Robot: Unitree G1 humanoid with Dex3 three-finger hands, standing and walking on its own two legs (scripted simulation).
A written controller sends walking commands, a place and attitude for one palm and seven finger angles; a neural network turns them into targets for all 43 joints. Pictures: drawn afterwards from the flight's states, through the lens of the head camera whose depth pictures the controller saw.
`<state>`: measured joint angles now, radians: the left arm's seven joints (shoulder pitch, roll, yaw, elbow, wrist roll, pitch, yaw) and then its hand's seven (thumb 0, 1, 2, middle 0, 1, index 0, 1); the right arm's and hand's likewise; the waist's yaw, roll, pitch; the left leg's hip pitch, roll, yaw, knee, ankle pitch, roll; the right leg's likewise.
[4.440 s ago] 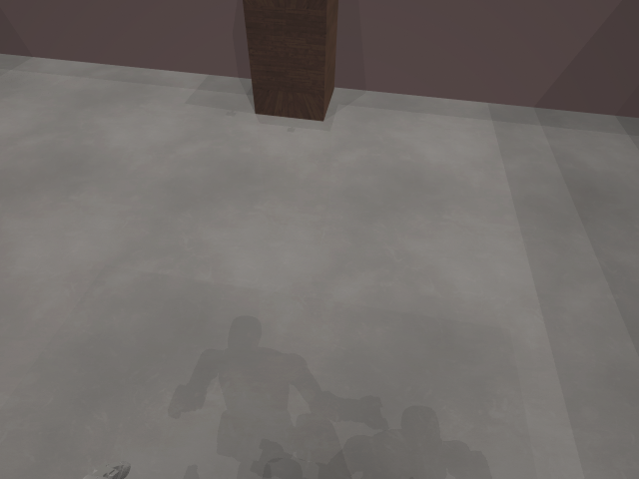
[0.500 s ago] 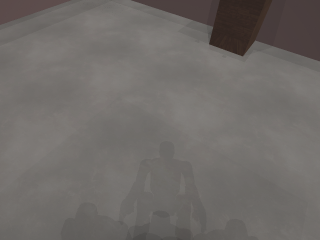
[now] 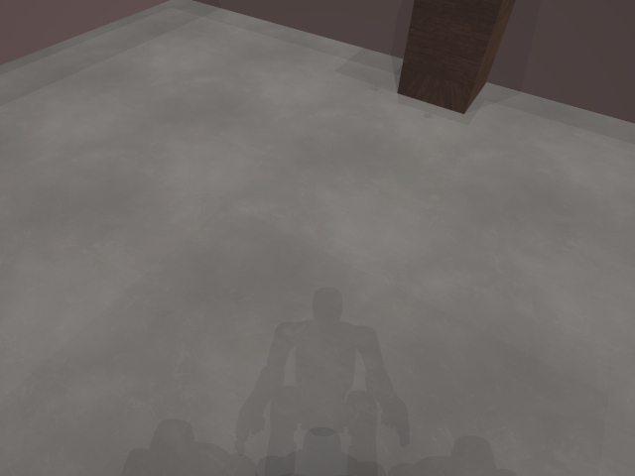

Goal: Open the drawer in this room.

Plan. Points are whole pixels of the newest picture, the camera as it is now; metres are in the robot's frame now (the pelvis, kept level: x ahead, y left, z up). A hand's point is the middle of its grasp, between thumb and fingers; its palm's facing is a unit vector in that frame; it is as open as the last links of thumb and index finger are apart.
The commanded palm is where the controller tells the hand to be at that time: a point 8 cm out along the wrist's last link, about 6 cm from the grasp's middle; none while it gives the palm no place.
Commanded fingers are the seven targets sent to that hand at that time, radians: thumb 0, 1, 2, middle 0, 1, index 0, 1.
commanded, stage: stand and wait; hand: left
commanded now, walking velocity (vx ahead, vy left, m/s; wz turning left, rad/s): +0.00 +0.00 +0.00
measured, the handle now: out of the picture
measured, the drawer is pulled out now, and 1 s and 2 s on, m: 0.00 0.00 0.00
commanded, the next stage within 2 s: turn or walk to find it in 0.38 s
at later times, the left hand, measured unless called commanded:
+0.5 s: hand out of the picture +0.04 +0.19 -0.17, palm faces -0.02 -0.98 -0.20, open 7.4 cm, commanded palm none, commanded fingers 0.00 0.90 0.90 -0.20 -0.30 -0.20 -0.30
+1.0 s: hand out of the picture +0.05 +0.17 -0.18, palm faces -0.01 -0.98 -0.18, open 7.4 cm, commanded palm none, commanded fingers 0.00 0.90 0.90 -0.20 -0.30 -0.20 -0.30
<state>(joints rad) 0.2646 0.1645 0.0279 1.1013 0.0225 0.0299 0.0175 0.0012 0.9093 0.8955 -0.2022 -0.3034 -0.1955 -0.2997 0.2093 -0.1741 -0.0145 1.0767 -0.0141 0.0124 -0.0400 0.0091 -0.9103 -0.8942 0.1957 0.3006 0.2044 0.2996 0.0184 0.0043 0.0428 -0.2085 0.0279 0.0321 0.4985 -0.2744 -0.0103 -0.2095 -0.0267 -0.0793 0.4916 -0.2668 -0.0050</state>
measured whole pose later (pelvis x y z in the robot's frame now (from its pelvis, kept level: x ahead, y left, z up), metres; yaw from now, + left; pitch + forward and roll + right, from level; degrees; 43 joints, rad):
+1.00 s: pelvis +0.05 +0.00 +0.00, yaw -2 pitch -1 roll +0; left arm 0.27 0.15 0.01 1.14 0.02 -0.01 0.04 0.00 0.91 0.90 -0.20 -0.30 -0.20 -0.30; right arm 0.24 -0.16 -0.01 1.14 -0.01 -0.02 -0.05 0.01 -0.90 -0.89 0.20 0.30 0.20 0.30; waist 0.00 -0.01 0.02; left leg -0.11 0.04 0.07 0.45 -0.33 -0.01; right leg -0.13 -0.01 -0.04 0.45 -0.31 0.00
